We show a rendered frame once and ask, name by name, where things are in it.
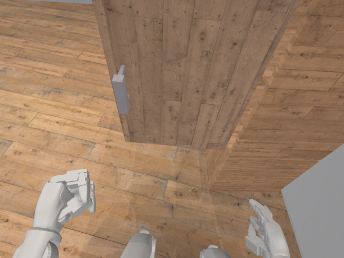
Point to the robot left hand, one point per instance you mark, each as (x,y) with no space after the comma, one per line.
(50,211)

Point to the cupboard door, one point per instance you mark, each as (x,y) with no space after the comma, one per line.
(191,66)

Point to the left robot thigh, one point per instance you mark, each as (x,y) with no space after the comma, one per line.
(142,245)

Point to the handle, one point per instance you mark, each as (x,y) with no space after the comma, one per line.
(120,91)

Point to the robot right hand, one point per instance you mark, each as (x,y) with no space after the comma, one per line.
(271,241)

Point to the robot left forearm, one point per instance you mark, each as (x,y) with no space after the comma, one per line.
(39,243)

